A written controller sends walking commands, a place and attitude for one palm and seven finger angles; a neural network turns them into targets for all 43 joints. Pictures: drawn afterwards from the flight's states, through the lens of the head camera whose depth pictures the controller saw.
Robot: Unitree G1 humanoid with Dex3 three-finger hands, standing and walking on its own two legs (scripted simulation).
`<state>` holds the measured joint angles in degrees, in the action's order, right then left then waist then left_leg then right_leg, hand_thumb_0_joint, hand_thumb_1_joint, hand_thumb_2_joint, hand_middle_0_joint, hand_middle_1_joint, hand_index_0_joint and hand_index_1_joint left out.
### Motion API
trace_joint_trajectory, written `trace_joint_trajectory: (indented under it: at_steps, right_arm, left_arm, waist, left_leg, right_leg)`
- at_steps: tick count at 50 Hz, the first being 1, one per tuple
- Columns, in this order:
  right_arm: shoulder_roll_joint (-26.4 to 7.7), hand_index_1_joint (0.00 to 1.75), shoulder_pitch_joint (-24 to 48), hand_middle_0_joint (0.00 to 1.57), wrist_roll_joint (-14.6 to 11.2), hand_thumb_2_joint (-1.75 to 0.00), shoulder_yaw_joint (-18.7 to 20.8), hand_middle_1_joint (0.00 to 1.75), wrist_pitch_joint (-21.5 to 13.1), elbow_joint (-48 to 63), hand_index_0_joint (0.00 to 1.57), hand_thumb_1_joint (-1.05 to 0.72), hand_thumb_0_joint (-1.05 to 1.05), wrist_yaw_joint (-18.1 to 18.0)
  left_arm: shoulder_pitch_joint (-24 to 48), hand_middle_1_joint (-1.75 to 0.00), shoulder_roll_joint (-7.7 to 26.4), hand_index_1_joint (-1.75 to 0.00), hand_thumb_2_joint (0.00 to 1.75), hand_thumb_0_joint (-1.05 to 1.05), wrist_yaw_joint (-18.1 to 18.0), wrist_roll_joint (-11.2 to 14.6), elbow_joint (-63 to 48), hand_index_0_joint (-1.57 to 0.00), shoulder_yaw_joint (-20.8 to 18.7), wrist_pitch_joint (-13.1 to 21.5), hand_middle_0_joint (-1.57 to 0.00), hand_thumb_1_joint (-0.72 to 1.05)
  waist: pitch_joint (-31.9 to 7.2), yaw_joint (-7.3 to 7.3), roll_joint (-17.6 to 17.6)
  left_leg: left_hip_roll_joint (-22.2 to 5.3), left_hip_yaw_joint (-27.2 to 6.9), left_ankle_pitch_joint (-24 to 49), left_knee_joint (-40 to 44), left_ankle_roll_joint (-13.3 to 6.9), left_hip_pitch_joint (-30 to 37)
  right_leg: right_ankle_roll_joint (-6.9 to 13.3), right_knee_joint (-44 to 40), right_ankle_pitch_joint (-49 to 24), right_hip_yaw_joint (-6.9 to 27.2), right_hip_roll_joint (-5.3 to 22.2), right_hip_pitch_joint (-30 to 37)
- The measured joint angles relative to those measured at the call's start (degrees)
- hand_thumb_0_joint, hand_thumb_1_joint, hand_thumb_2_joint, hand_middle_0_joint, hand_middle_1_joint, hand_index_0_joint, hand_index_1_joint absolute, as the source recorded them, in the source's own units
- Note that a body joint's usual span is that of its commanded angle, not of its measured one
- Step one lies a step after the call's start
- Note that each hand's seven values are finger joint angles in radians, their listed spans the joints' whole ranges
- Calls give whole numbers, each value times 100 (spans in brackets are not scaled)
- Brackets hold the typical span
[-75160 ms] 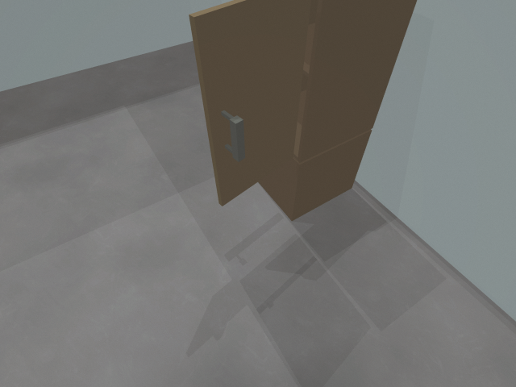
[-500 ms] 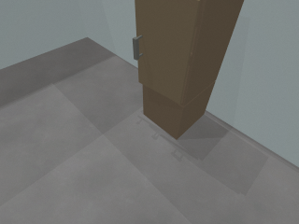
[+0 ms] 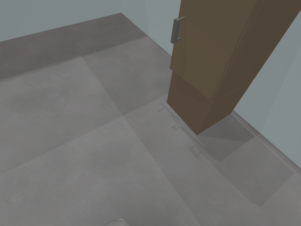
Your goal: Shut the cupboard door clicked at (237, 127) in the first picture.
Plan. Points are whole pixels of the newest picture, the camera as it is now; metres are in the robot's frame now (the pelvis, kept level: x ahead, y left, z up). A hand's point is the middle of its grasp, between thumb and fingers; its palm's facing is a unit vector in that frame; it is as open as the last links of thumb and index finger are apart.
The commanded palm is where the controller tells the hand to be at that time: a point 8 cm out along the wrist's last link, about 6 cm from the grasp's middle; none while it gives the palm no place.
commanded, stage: walk to a spot facing it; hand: left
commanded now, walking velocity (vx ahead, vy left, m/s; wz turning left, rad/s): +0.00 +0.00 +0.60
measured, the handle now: (178, 30) +1.03 -0.11 -0.03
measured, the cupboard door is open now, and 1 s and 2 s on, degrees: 6 6 6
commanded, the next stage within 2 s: turn to face it in 1.68 s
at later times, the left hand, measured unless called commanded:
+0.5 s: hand out of the picture +0.01 +0.18 -0.14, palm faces +0.31 -0.91 -0.29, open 7.4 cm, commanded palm none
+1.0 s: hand out of the picture +0.04 +0.22 -0.14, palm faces +0.61 -0.74 -0.29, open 7.4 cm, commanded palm none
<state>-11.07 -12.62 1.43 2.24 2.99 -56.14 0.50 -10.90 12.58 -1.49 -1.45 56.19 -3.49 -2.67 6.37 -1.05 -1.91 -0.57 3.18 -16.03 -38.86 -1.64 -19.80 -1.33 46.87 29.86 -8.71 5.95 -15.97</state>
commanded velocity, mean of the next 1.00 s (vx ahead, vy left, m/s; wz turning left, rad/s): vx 0.21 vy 0.00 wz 0.57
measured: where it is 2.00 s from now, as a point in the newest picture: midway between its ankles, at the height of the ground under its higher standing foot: (96, 188)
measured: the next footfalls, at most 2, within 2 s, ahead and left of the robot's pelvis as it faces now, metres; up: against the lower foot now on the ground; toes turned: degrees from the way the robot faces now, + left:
right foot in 0.32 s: +0.05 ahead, -0.16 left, +0.00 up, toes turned +12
left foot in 0.62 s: +0.00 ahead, +0.12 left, +0.00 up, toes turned +30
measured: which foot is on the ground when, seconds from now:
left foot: down 0.00-0.30, up 0.32-0.60, down 0.62-0.90, up 0.92-1.00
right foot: up 0.00-0.30, down 0.32-0.62, up 0.64-0.90, down 0.92-1.00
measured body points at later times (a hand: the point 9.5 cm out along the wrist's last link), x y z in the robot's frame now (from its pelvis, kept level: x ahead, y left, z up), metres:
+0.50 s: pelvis +0.00 -0.04 +0.02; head +0.05 -0.04 +0.46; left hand -0.01 +0.23 -0.12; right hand +0.15 -0.27 -0.13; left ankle -0.04 +0.09 -0.66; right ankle +0.01 -0.17 -0.72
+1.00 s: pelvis +0.11 +0.01 +0.01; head +0.15 +0.01 +0.45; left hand +0.01 +0.26 -0.11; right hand +0.28 -0.17 -0.16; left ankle -0.02 +0.09 -0.65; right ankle +0.20 -0.07 -0.72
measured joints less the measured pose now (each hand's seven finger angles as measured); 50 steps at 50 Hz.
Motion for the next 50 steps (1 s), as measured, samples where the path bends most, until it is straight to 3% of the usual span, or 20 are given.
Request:
trace_joint_trajectory:
  at_steps: [3, 5, 10, 14, 16, 18, 20, 22, 26, 31, 32, 34, 36, 38, 43, 45, 46, 48, 50]
  right_arm:
    - [64, 30, -33, 20, 34, -90, -12, 30, -51, 86, 20, -91, 1, -55]
    - [70, 30, -55, 20, 39, -90, -23, 30, -73, 106, 20, -91, 1, -86]
    - [0, 30, -63, 20, 41, -89, 19, 30, -47, 133, 20, -91, 1, -97]
    - [-112, 30, -42, 20, 22, -89, 118, 30, 46, 183, 20, -91, 1, -73]
    - [-141, 30, -55, 20, -25, -90, 188, 30, 102, 236, 20, -91, 1, -51]
    - [-299, 30, 55, 20, -11, -90, 290, 30, 163, 258, 20, -91, 1, -26]
    - [-410, 30, 129, 20, -3, -90, 345, 30, 184, 299, 20, -91, 1, 1]
    - [-446, 30, 163, 20, -15, -90, 348, 30, 169, 371, 20, -91, 1, 43]
    - [-419, 30, 180, 20, -36, -90, 280, 30, 121, 451, 19, -91, 1, 130]
    - [-413, 30, 225, 20, -26, -90, 162, 30, -38, 549, 19, -91, 1, 180]
    - [-411, 30, 252, 20, 1, -90, 153, 30, -112, 588, 19, -91, 1, 170]
    - [-344, 30, 260, 20, 31, -90, 108, 30, -257, 627, 19, -91, 1, 125]
    - [-272, 30, 140, 20, 44, -90, 58, 30, -343, 648, 20, -91, 1, 62]
    - [-228, 30, 8, 20, 51, -90, 21, 30, -364, 585, 20, -91, 0, 17]
    - [-179, 30, -267, 20, 46, -90, 2, 30, -273, 273, 20, -91, 1, 16]
    - [-156, 30, -379, 20, 25, -90, 20, 30, -213, 165, 20, -91, 1, 30]
    - [-141, 30, -445, 20, -4, -90, 33, 30, -191, 127, 20, -91, 1, 34]
    - [-182, 30, -414, 20, -18, -90, 91, 30, -105, 7, 20, -91, 1, 37]
    - [-207, 30, -303, 20, 11, -90, 133, 30, -58, -54, 20, -91, 1, 65]
  left_arm:
    - [59, -30, 11, -30, 90, 1, 11, -14, -41, -21, -59, -110, -20, 91]
    - [111, -30, 14, -30, 90, 1, 35, -11, -117, -20, -82, -83, -20, 91]
    - [212, -30, 32, -30, 90, 1, 34, 12, -364, -20, -86, -2, -20, 91]
    - [258, -30, 46, -30, 90, 1, 23, 27, -537, -20, -66, 69, -20, 91]
    - [159, -30, 113, -30, 90, 1, 11, -15, -658, -20, -65, 159, -20, 91]
    - [156, -30, 7, -30, 90, 1, -25, -46, -612, -20, -34, 146, -20, 91]
    - [79, -30, -78, -30, 90, 1, -45, -56, -567, -20, -14, 129, -20, 91]
    - [5, -30, -107, -30, 90, 1, -38, -66, -517, -20, -1, 135, -20, 91]
    - [-106, -30, -87, -30, 90, 1, 46, -82, -471, -21, 9, 231, -21, 90]
    - [-404, -30, 46, -30, 90, 1, 171, -43, -437, -21, -46, 296, -21, 90]
    - [-451, -30, 91, -30, 90, 1, 193, -28, -412, -21, -74, 253, -21, 90]
    - [-456, -30, 199, -30, 90, 1, 194, -48, -304, -21, -111, 107, -21, 90]
    - [-399, -30, 262, -30, 90, 1, 208, -48, -236, -20, -152, 42, -21, 91]
    - [-311, -30, 271, -30, 90, 1, 253, -47, -271, -20, -168, 65, -20, 91]
    - [-153, -30, 184, -30, 90, 1, 345, -44, -525, -20, -124, 222, -20, 91]
    - [-175, -30, 170, -30, 90, 1, 368, -54, -628, -20, -105, 328, -20, 91]
    - [-205, -30, 181, -30, 90, 1, 361, -78, -689, -20, -94, 411, -20, 91]
    - [-211, -30, 61, -30, 90, 1, 280, -91, -706, -20, -62, 505, -20, 91]
    - [-335, -30, -67, -30, 90, 1, 193, -97, -648, -20, -43, 533, -20, 91]
  waist:
    - [-6, -22, 40]
    - [-9, -20, 117]
    - [-63, -41, 339]
    - [-138, -64, 456]
    - [-260, 8, 309]
    - [-185, -5, 460]
    - [-146, -36, 489]
    - [-124, -90, 411]
    - [-115, -71, 153]
    - [-198, 87, -67]
    - [-201, 91, -85]
    - [-176, 108, -130]
    - [-192, 90, -112]
    - [-183, 81, -32]
    - [-194, 56, 232]
    - [-240, 54, 295]
    - [-288, 61, 282]
    - [-264, 107, 413]
    - [-290, 135, 429]
  left_leg:
    - [122, -139, -5, 269, -58, -56]
    - [172, -279, 238, 584, -36, -43]
    - [210, -680, 625, 1077, 12, -52]
    - [281, -1032, 708, 1046, 155, -195]
    - [458, -1045, 271, 596, 243, -465]
    - [466, -975, -660, -673, 286, -852]
    - [398, -717, -927, -1806, 337, -1099]
    - [242, -444, -950, -2178, 405, -1091]
    - [-31, -45, -1021, -1260, 413, -581]
    - [-68, 182, -545, 544, 202, 275]
    - [-39, 142, -91, 511, 146, 203]
    - [-7, 89, -140, 258, 106, 139]
    - [14, -21, -252, 372, 115, 237]
    - [26, -164, -198, 629, 140, 403]
    - [15, -510, -234, 926, 215, 766]
    - [19, -652, -499, 666, 227, 784]
    - [52, -689, -837, 282, 141, 653]
    - [91, -766, -1353, -1128, 43, 160]
    - [89, -612, -1124, -2370, 38, -386]
  right_leg:
    - [-17, 1158, -101, 531, -189, -631]
    - [-60, 1310, -330, 696, -262, -843]
    - [-105, 524, -417, 870, -398, -820]
    - [-67, -811, -789, 880, -520, -317]
    - [102, -1668, -1089, 964, -393, -22]
    - [96, -1465, -1181, 798, -381, -39]
    - [57, -1470, -1147, 668, -294, 81]
    - [22, -1555, -1132, 531, -165, 232]
    - [-43, -1631, -1039, 186, 124, 479]
    - [-219, -1072, -580, -186, 457, 463]
    - [-233, -538, -288, -112, 470, 265]
    - [-175, 673, 99, 244, 315, -252]
    - [-134, 1297, -48, 440, 154, -700]
    - [-133, 1218, -310, 522, 65, -978]
    - [-159, -285, -963, 521, -87, -996]
    - [-155, -949, -1193, 438, -183, -719]
    - [-68, -1163, -1311, 417, -168, -615]
    - [122, -912, -1347, 211, -148, -552]
    - [187, -1017, -1237, 72, -96, -328]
